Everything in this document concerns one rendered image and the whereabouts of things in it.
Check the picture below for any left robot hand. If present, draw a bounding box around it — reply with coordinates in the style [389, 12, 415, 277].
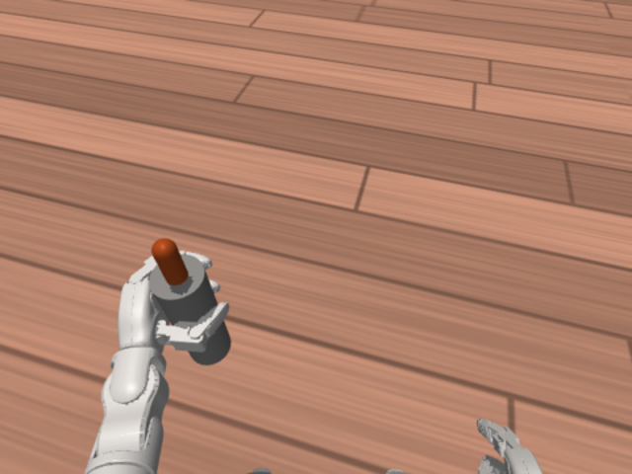
[118, 251, 229, 353]

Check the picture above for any bottle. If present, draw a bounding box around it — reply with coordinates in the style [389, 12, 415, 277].
[149, 238, 231, 365]

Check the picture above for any left robot arm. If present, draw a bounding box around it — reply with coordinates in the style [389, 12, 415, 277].
[84, 346, 169, 474]

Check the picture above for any right robot hand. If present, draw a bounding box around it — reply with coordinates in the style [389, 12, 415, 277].
[477, 419, 544, 474]

